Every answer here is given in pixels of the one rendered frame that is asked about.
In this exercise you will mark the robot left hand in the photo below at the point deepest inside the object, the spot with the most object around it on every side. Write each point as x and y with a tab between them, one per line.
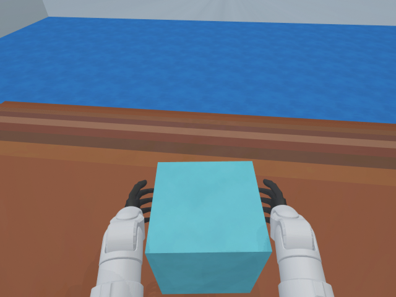
135	195

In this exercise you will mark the right robot forearm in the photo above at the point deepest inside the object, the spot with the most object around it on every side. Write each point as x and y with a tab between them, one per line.
298	257

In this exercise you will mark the carton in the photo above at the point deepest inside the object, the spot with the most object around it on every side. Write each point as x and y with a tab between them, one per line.
207	231

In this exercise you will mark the robot right hand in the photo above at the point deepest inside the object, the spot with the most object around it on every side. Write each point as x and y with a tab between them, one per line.
275	194

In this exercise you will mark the left robot forearm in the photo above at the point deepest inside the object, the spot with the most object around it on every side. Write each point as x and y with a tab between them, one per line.
120	264

